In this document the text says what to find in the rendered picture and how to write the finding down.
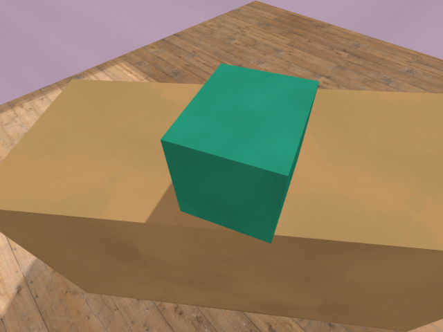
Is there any carton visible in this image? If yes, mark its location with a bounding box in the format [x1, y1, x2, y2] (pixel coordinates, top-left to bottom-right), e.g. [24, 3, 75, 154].
[161, 63, 319, 243]

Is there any pedestal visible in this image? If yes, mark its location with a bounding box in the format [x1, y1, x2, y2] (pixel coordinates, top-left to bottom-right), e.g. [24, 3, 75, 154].
[0, 80, 443, 332]

